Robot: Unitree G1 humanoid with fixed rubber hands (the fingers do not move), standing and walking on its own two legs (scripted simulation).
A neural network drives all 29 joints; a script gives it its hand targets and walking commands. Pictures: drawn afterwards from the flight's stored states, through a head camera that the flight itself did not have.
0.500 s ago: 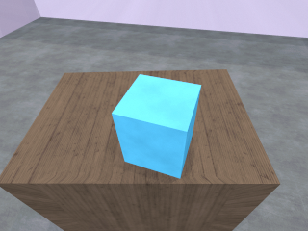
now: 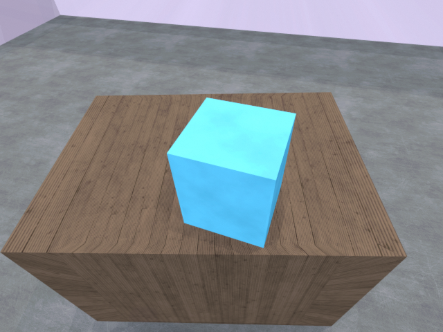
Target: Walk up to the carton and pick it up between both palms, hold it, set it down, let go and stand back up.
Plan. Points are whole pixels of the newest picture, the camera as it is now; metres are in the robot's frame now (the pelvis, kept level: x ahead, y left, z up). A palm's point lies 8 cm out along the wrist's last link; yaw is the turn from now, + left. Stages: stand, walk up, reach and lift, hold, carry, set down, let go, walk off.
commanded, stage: stand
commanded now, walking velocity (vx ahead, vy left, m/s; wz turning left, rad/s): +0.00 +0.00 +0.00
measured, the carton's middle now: (235, 173) +0.46 +0.00 +0.00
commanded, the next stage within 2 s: none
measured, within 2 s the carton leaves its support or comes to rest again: neither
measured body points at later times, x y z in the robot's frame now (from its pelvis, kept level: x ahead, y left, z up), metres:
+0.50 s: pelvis +0.02 +0.00 +0.00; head +0.01 +0.00 +0.45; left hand +0.04 +0.25 -0.14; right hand +0.05 -0.25 -0.14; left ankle +0.06 +0.11 -0.74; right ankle +0.02 -0.09 -0.74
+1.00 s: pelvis +0.03 +0.00 +0.01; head +0.03 -0.01 +0.46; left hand +0.04 +0.24 -0.14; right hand +0.05 -0.24 -0.15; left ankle +0.06 +0.11 -0.74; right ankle +0.02 -0.09 -0.74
